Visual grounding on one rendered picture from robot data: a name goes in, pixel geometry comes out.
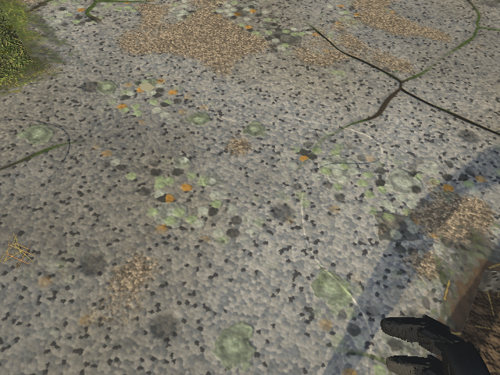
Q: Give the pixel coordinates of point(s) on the robot right hand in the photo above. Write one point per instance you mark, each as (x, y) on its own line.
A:
(458, 357)

